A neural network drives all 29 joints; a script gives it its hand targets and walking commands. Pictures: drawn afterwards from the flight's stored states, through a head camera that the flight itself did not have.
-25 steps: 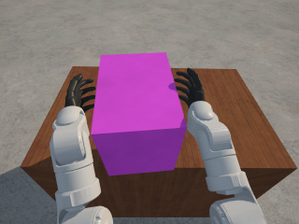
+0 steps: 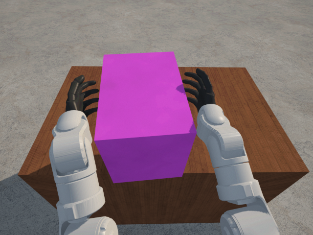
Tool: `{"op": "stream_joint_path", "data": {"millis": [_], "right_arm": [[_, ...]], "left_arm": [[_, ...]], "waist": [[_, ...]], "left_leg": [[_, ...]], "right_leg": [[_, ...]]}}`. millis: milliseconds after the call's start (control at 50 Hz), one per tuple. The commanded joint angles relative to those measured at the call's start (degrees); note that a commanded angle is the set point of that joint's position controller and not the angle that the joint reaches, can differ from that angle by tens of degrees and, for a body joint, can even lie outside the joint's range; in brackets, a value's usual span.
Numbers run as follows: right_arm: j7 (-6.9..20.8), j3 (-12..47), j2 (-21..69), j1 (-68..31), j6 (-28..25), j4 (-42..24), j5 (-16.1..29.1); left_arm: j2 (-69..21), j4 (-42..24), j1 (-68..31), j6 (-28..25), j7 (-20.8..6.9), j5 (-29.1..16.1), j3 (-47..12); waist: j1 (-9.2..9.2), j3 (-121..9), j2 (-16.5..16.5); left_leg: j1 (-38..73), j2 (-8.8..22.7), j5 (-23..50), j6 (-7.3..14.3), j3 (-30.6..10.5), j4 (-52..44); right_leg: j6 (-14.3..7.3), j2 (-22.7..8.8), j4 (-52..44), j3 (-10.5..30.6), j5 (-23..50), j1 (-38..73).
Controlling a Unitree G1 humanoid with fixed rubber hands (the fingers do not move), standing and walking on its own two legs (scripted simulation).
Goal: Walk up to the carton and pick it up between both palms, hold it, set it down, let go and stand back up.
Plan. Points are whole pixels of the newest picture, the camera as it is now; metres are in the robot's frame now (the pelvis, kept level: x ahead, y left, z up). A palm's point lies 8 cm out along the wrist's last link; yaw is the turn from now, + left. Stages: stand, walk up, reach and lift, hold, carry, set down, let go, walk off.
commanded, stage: hold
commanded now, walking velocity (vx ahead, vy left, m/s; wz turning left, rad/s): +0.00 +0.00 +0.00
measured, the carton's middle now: (143, 116) +0.41 +0.00 +0.09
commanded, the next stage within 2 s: none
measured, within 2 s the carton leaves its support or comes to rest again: neither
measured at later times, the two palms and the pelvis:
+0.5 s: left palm (77, 112) +0.34 +0.14 +0.19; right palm (206, 104) +0.35 -0.14 +0.18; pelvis -0.01 +0.00 +0.00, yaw +1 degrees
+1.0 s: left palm (69, 107) +0.34 +0.15 +0.21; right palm (202, 95) +0.36 -0.13 +0.21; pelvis -0.02 -0.01 +0.00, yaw +5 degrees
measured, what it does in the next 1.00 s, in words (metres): stands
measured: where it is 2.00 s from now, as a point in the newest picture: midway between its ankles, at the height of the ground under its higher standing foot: outside the picture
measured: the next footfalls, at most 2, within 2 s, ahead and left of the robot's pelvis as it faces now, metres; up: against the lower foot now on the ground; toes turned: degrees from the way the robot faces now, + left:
none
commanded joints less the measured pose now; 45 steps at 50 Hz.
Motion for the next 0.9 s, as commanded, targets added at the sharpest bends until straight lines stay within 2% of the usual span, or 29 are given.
{"op": "stream_joint_path", "data": {"millis": [0,240,460,480,500,520,560,620,660,760,880], "right_arm": [[4.83,15.36,15.01,-27.74,-2.49,-10.35,4.32],[5.0,14.74,15.54,-28.25,-3.35,-8.24,3.28],[5.14,14.65,15.63,-28.4,-4.13,-7.12,3.17],[4.88,16.75,19.01,-42.0,-12.25,-10.9,4.16],[3.94,19.71,19.23,-38.77,-12.88,-11.71,6.39],[3.47,19.33,18.6,-37.84,-12.88,-10.22,6.23],[3.35,16.47,16.08,-34.33,-12.19,-3.19,5.58],[4.29,10.86,13.61,-32.88,-11.36,3.87,4.78],[4.42,8.81,13.33,-33.61,-11.32,5.34,4.5],[2.93,9.19,14.16,-35.51,-11.12,3.39,5.71],[3.14,9.85,14.44,-37.07,-11.72,1.78,4.79]], "left_arm": [[-14.3,-4.52,-26.9,-2.8,-7.62,-10.48,-19.57],[-14.54,-1.56,-28.34,-4.85,-7.79,-9.82,-18.44],[-14.72,-0.5,-29.0,-6.05,-7.67,-9.7,-18.27],[-18.98,-11.1,-41.89,-10.22,-8.29,-7.87,-26.94],[-16.85,-7.2,-38.89,-11.12,-8.17,-7.04,-27.59],[-17.56,-3.3,-36.1,-11.64,-7.99,-6.79,-27.01],[-15.94,4.11,-33.5,-11.57,-7.75,-5.75,-22.85],[-14.66,10.23,-33.53,-10.75,-7.33,-5.67,-20.57],[-14.89,11.02,-34.69,-10.62,-7.32,-5.49,-20.64],[-15.68,7.77,-37.16,-11.4,-8.27,-5.43,-22.45],[-15.97,6.52,-38.23,-12.64,-7.84,-6.16,-24.04]], "waist": [[0.07,-24.32,1.69],[0.14,-24.4,1.25],[0.33,-24.56,1.33],[-0.1,-35.1,-5.59],[-0.11,-38.79,0.68],[0.21,-35.11,-1.51],[0.65,-26.6,-2.34],[-0.07,-18.66,-1.32],[-1.2,-17.84,0.02],[-3.37,-21.82,2.26],[-3.31,-24.15,2.52]], "left_leg": [[0.74,-2.49,16.79,-1.3,-0.18,0.4],[-1.14,-2.34,12.6,-0.61,-0.19,-0.78],[-1.39,-2.34,11.67,-0.52,-0.31,-0.91],[-0.75,-3.95,20.01,-2.35,-0.05,19.59],[3.42,-3.37,14.87,-2.07,-0.78,18.77],[3.0,-2.84,14.09,-2.73,-0.82,19.5],[-2.88,-3.08,9.28,-2.66,-0.19,18.41],[-9.8,-2.95,1.28,-2.12,0.36,15.62],[-11.21,-3.19,1.11,-2.15,0.25,15.82],[-9.77,-4.21,8.14,-3.02,-0.85,18.52],[-9.07,-4.02,7.57,-3.79,-1.04,18.71]], "right_leg": [[2.07,3.08,3.42,0.8,13.08,9.13],[2.17,2.97,3.33,0.56,10.0,8.65],[2.0,2.96,3.27,0.47,9.0,7.79],[0.6,5.16,14.06,-7.26,17.08,12.06],[-0.4,4.62,14.4,-5.78,18.04,8.18],[-0.44,5.19,13.85,-6.24,15.58,4.85],[0.05,4.23,12.89,-6.16,8.93,4.35],[0.21,3.41,11.94,-6.04,-1.18,3.25],[0.12,3.31,12.13,-6.07,-1.47,3.64],[0.56,3.62,13.67,-6.47,6.63,4.9],[0.22,4.49,13.99,-7.34,3.74,2.69]]}}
